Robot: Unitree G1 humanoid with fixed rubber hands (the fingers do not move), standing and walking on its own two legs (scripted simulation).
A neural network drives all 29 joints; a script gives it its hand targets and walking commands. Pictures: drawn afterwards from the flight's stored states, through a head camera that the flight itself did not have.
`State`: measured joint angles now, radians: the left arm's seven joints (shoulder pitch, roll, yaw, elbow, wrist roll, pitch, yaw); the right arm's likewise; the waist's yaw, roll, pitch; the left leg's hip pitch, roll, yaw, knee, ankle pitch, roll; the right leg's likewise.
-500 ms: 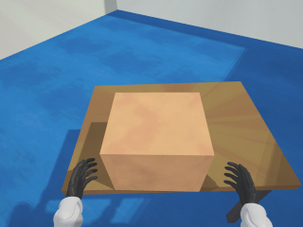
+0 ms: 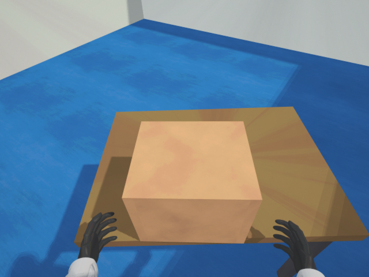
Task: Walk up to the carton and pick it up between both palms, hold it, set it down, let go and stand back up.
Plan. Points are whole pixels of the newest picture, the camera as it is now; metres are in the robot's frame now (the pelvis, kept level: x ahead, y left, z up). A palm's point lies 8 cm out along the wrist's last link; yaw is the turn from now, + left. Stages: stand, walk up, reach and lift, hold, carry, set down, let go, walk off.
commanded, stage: set down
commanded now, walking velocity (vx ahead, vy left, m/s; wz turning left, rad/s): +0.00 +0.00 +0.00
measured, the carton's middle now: (191, 181) +0.37 +0.00 -0.04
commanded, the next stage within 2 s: let go in 1.34 s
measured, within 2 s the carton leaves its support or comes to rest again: neither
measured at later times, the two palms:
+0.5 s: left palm (93, 254) +0.20 +0.23 -0.06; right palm (300, 259) +0.17 -0.23 -0.07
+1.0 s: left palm (91, 261) +0.19 +0.24 -0.07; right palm (300, 261) +0.17 -0.23 -0.08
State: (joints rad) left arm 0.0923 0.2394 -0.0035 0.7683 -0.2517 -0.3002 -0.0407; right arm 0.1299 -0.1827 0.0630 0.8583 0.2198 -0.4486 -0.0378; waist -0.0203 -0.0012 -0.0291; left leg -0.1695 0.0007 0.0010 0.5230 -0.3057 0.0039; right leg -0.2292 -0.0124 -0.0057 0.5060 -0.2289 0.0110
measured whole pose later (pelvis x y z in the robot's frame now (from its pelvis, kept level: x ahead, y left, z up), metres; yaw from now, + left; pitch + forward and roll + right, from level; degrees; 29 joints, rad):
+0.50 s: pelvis +0.02 +0.00 +0.00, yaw +0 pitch -2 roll +0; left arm 0.13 0.24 0.00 0.70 -0.18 -0.11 -0.03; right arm 0.14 -0.20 0.05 0.86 0.14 -0.37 -0.02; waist -0.02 0.00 -0.02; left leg -0.12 0.00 0.00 0.46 -0.30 0.00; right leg -0.18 -0.01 -0.01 0.45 -0.23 0.01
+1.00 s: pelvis +0.02 +0.00 +0.01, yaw +0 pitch -3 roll +0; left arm 0.15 0.24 0.00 0.65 -0.10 0.07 -0.01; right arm 0.15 -0.20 0.02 0.86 0.06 -0.27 0.00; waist 0.00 0.00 -0.01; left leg -0.08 0.00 0.00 0.44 -0.30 0.00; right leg -0.15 -0.01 -0.01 0.44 -0.23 0.01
